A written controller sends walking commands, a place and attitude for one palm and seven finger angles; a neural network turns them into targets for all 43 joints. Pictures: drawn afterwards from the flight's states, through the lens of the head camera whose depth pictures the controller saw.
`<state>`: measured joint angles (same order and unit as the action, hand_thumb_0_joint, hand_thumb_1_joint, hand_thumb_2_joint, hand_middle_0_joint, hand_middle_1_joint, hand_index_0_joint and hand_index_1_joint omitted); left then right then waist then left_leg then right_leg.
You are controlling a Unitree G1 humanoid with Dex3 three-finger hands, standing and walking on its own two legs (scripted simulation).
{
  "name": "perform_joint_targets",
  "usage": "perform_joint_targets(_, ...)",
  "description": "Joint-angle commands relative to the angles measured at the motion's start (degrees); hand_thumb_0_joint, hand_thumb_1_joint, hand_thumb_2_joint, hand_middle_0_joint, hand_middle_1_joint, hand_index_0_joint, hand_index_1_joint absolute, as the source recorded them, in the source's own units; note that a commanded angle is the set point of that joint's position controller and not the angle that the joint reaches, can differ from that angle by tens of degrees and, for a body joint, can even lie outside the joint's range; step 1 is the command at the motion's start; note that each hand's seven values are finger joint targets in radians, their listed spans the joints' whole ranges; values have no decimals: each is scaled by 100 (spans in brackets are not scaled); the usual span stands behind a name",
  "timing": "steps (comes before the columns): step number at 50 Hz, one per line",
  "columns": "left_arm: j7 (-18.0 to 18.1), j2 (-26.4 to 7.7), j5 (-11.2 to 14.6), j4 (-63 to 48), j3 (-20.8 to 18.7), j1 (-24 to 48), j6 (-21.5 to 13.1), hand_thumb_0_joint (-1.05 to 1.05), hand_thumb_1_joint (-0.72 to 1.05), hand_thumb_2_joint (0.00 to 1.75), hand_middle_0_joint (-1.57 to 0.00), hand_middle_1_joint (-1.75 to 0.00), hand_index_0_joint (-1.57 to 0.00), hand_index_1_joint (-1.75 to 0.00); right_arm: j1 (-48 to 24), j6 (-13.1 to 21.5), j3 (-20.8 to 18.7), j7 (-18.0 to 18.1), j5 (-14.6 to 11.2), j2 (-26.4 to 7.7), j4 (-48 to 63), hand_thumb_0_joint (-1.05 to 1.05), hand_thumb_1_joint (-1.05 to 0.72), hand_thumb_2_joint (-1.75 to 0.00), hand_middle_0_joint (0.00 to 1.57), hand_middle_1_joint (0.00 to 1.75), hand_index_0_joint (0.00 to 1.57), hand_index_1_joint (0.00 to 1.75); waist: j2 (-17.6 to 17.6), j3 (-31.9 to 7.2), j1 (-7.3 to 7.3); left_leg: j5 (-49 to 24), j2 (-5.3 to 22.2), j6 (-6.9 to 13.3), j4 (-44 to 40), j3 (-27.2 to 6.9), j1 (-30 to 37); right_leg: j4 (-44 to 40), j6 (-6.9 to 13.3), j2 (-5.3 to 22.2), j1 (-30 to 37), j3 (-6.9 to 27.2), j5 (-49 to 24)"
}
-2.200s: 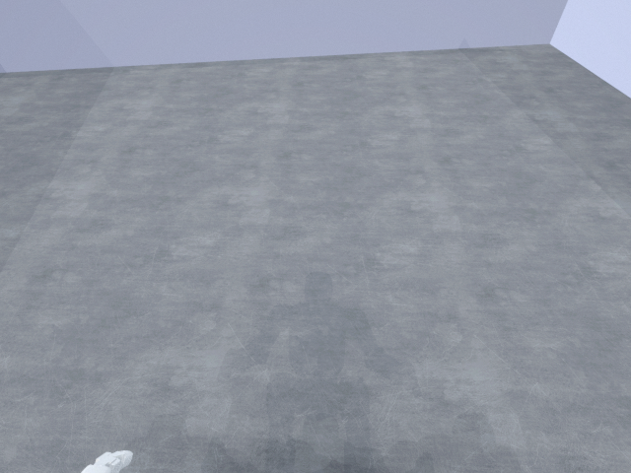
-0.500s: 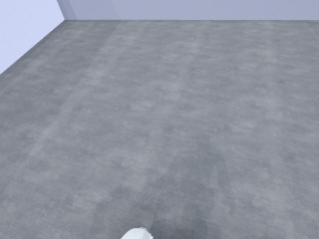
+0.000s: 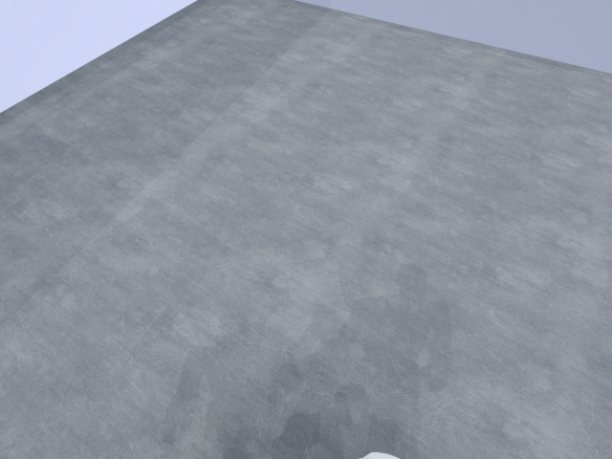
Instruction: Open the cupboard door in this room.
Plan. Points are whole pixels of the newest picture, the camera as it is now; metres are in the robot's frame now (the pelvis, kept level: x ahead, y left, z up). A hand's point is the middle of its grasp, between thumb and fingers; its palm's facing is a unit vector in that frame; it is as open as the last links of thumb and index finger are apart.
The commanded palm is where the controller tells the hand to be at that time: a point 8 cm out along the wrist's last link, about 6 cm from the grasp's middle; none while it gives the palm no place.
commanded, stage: turn or walk to find it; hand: left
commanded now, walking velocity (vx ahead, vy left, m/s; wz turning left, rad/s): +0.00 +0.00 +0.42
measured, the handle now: out of the picture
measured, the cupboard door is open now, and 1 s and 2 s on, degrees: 0 0 0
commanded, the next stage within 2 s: stand and wait in 1.42 s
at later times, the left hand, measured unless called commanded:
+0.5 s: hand out of the picture +0.00 +0.15 -0.15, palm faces +0.26 -0.93 -0.24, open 7.4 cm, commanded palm none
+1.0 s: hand out of the picture -0.08 +0.23 -0.17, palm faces +0.46 -0.86 -0.24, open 7.4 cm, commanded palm none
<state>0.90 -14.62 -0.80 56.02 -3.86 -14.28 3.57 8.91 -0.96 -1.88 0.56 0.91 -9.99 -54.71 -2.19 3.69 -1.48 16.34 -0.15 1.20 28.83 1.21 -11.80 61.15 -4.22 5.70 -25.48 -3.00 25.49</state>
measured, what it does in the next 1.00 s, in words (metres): steps on the spot, turning left: right foot, then left foot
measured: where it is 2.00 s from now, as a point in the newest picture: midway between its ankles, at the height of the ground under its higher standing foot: outside the picture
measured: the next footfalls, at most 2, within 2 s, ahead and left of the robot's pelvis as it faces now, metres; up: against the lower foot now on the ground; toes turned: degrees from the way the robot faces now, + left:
right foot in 0.20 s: +0.04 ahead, -0.13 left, +0.00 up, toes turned +0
left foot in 0.68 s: -0.04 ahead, +0.09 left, +0.00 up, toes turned +24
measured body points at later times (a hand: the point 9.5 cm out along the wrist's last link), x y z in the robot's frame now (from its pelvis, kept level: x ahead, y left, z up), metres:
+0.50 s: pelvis -0.02 -0.05 +0.00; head +0.01 -0.06 +0.45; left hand -0.02 +0.20 -0.14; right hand +0.07 -0.30 -0.16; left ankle -0.08 +0.09 -0.66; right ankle +0.00 -0.13 -0.74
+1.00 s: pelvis -0.05 +0.01 +0.01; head -0.04 +0.04 +0.45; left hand -0.10 +0.28 -0.15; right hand +0.11 -0.18 -0.13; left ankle -0.08 +0.07 -0.74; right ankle -0.01 -0.16 -0.66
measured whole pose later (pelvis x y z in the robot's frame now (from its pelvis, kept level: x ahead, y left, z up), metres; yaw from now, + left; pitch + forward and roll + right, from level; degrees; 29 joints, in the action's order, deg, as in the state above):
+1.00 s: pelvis -0.05 +0.01 +0.01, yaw +24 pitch +0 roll -1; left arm 1.0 -14.3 -0.9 55.3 -4.5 -10.7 3.3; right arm 11.5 -0.7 -2.2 0.8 0.9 -9.4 -55.3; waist -1.8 2.8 -0.4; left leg 12.4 -3.1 4.5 24.3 0.7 -11.4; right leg 60.6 -5.6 5.7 -25.5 -0.9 21.1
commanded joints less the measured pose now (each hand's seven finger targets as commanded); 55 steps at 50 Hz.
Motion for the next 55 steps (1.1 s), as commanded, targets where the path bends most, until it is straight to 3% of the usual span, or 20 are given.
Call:
perform_joint_targets(1, 5, -272, 7, -557, -39, 199, -133, 0, 90, 90, -20, -30, -20, -30, 354, 54, -339, 80, 19, -1306, 261, 0, -90, -90, 20, 30, 20, 30, 1037, -348, 265, -3051, 1344, 858, -855, -1228, 463, -502, -94, -62, -238, 71, -45)
perform_joint_targets(6, 30, -185, 35, -631, -37, 45, -189, 0, 90, 90, -20, -30, -20, -30, 126, -17, -397, 40, 71, -1345, 368, 0, -90, -90, 20, 30, 20, 30, 1156, -336, 163, -2470, 1275, 830, -704, -1617, -60, -1959, -4, -303, 642, -30, -130)
perform_joint_targets(9, 64, -380, 2, -532, -91, -467, -316, 0, 90, 90, -20, -30, -20, -30, 70, -32, -409, -5, 2, -1191, 434, 0, -90, -90, 20, 30, 20, 30, 595, -566, -97, -1462, 785, 362, 107, -1402, -867, -3707, 33, -166, 2022, 51, -1522)
perform_joint_targets(10, 114, -881, -93, -550, -181, -614, -408, 0, 90, 90, -20, -30, -20, -30, 251, -33, -360, -44, -55, -791, 487, 0, -90, -90, 20, 30, 20, 30, -910, -765, -129, 80, 103, -56, 1311, -695, -1675, -4363, 360, 1068, 2708, 1272, -1868)
perform_joint_targets(11, 117, -1243, -88, -627, -213, -579, -403, 0, 90, 90, -20, -30, -20, -30, 163, -55, -349, -25, -15, -674, 646, 0, -90, -90, 20, 30, 20, 30, -1805, -581, -152, 1790, -329, -266, 2547, -364, -2140, -4477, 971, 2146, 2270, 2299, -2703)
perform_joint_targets(12, 112, -1129, -52, -691, -161, -463, -362, 0, 90, 90, -20, -30, -20, -30, 121, -126, -419, -37, 16, -885, 595, 0, -90, -90, 20, 30, 20, 30, -1146, -501, -148, 1621, -131, -210, 3371, -648, -1928, -4540, 1173, 2058, 1618, 1913, -2039)
perform_joint_targets(13, 135, -917, -52, -766, -182, -66, -387, 0, 90, 90, -20, -30, -20, -30, 174, -198, -441, -72, 40, -907, 477, 0, -90, -90, 20, 30, 20, 30, -1560, -218, 19, 1271, 4, -202, 3754, -756, -1957, -4829, 1054, 1758, 1102, 1739, -1132)
perform_joint_targets(14, 120, -800, -46, -845, -133, 183, -366, 0, 90, 90, -20, -30, -20, -30, 225, -229, -458, -106, 42, -925, 356, 0, -90, -90, 20, 30, 20, 30, -1190, 44, 118, 885, 37, -237, 4124, -634, -1949, -4908, 952, 1513, 848, 1497, -595)
perform_joint_targets(15, 124, -631, -41, -900, -77, 418, -356, 0, 90, 90, -20, -30, -20, -30, 366, -231, -460, -141, 51, -898, 250, 0, -90, -90, 20, 30, 20, 30, -823, 139, 262, 554, 138, -275, 4237, -540, -1926, -4801, 860, 1306, 781, 1056, -751)
perform_joint_targets(17, 116, -507, -40, -883, -33, 366, -412, 0, 90, 90, -20, -30, -20, -30, 525, -231, -406, -163, 56, -779, 112, 0, -90, -90, 20, 30, 20, 30, -598, 14, 285, 237, 144, -384, 4222, -347, -1917, -4617, 865, 1108, 1078, 507, -1332)
perform_joint_targets(28, 127, -838, -122, -432, -154, -433, -363, 0, 90, 90, -20, -30, -20, -30, -103, -157, -232, -126, -32, -580, 263, 0, -90, -90, 20, 30, 20, 30, -878, -396, -155, 1062, 250, -421, 1833, 270, -1240, -3991, 1278, 1580, 1940, 142, -3251)
perform_joint_targets(30, 120, -865, -121, -385, -182, -335, -345, 0, 90, 90, -20, -30, -20, -30, 70, -110, -227, -109, -49, -565, 234, 0, -90, -90, 20, 30, 20, 30, -860, -518, -56, 932, 220, -363, 1186, 381, -883, -3716, 1195, 1604, 1929, 32, -3425)
perform_joint_targets(32, 97, -842, -71, -379, -186, -216, -309, 0, 90, 90, -20, -30, -20, -30, 424, -57, -236, -99, -35, -645, 149, 0, -90, -90, 20, 30, 20, 30, -670, -682, 159, 2, 180, -292, 76, 451, -134, -3188, 825, 1399, 1632, -377, -3137)
perform_joint_targets(33, 84, -698, -16, -396, -166, -215, -276, 0, 90, 90, -20, -30, -20, -30, 687, 7, -291, -101, -24, -892, 78, 0, -90, -90, 20, 30, 20, 30, 37, -876, 315, -828, 480, -185, -596, 71, 641, -2470, 541, 1157, 1103, -626, -2540)
perform_joint_targets(34, 49, -327, 29, -571, -100, -247, -237, 0, 90, 90, -20, -30, -20, -30, 810, 50, -412, -72, 22, -1467, 125, 0, -90, -90, 20, 30, 20, 30, 1785, -787, 370, -2452, 1888, 426, -941, -1849, 1255, -1341, 58, 351, -414, -911, -8)
perform_joint_targets(35, 71, -258, -32, -729, 8, 173, -184, 0, 90, 90, -20, -30, -20, -30, 1031, -1, -454, -30, 1, -1692, 72, 0, -90, -90, 20, 30, 20, 30, 1838, -656, 522, -3371, 2397, 917, -1032, -2111, 927, -452, 9, 120, -579, -414, 1179)
perform_joint_targets(36, 72, -311, -47, -698, -38, 241, -136, 0, 90, 90, -20, -30, -20, -30, 892, -9, -431, 6, 33, -1571, 43, 0, -90, -90, 20, 30, 20, 30, 1364, -581, 471, -2693, 2298, 1055, -1090, -1780, 556, -14, 73, 190, -467, -84, 974)
perform_joint_targets(38, 34, -362, -53, -506, -110, 319, -93, 0, 90, 90, -20, -30, -20, -30, 346, 17, -330, 90, 34, -1291, 179, 0, -90, -90, 20, 30, 20, 30, 1428, -105, 279, -2228, 1713, 785, -1181, -1482, 168, 334, 44, 193, -663, 163, 177)
perform_joint_targets(42, -10, -349, -39, -301, -108, 21, -129, 0, 90, 90, -20, -30, -20, -30, 326, 115, -286, 117, -14, -1175, 243, 0, -90, -90, 20, 30, 20, 30, 856, -378, 147, -3084, 1326, 657, -1070, -1077, 619, 433, -98, 94, -616, 173, -480)
perform_joint_targets(55, 55, -210, 4, -712, -61, 732, -146, 0, 90, 90, -20, -30, -20, -30, 711, 37, -402, 86, 63, -1200, 184, 0, -90, -90, 20, 30, 20, 30, 943, -480, 381, -2502, 1335, 997, -991, -2103, 587, -1275, -70, -201, -63, 276, 24)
